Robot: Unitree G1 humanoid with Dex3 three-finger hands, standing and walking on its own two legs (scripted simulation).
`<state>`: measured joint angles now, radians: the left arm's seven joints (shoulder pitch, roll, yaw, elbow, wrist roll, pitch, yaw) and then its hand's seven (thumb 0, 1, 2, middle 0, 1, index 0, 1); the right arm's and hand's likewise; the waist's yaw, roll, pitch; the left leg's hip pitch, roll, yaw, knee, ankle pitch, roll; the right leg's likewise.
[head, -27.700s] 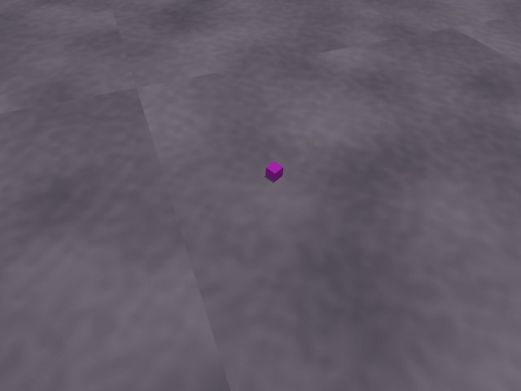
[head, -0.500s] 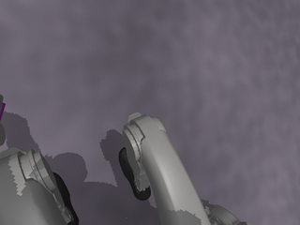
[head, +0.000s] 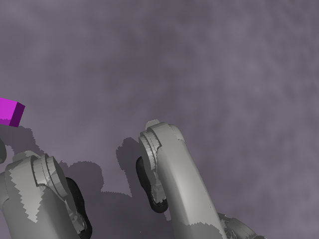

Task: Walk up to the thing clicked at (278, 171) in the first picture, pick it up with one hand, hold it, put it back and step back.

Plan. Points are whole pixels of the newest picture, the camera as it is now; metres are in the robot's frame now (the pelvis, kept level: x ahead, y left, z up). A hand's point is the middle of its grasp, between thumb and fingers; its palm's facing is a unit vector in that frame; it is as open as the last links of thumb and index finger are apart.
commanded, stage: close in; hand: left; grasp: from above
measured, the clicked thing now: (3, 112) +0.44 +0.29 -0.30
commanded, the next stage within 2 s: rest palm in 0.26 s
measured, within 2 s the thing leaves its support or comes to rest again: neither
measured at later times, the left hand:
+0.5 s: hand (4, 109) +0.43 +0.27 -0.25, palm faces -0.01 -0.47 -0.88, open 14.4 cm
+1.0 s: hand (2, 110) +0.43 +0.28 -0.25, palm faces -0.08 -0.49 -0.87, open 14.3 cm
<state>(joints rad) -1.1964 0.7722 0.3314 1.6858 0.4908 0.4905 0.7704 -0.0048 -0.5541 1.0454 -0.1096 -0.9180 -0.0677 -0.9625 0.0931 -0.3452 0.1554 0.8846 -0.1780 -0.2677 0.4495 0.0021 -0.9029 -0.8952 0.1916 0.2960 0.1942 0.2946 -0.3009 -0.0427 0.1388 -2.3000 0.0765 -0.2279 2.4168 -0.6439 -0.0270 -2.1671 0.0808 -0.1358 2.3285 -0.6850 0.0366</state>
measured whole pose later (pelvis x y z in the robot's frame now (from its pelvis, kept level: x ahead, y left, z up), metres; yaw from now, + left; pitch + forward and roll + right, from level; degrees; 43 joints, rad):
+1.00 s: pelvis +0.01 +0.00 -0.01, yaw -2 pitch +25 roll -13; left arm -1.22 0.84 0.35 1.81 0.45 0.39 0.88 0.00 -0.56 1.09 -0.12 -0.88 -0.06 -0.94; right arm 0.04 -0.38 0.28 0.79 -0.22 -0.32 0.47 0.00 -0.90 -0.90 0.19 0.30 0.19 0.29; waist -0.39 -0.12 0.23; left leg -2.28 0.06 -0.32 2.49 -0.69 -0.05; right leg -2.13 0.09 -0.21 2.36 -0.71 0.03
